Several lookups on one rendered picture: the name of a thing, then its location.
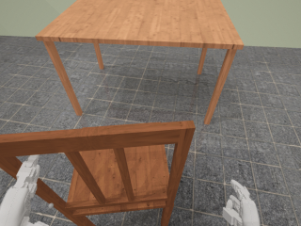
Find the right robot hand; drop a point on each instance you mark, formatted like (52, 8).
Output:
(245, 213)

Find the table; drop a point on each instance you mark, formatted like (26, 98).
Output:
(171, 23)

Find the chair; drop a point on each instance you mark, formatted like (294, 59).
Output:
(117, 168)

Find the left robot hand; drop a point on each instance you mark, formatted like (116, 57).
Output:
(16, 202)

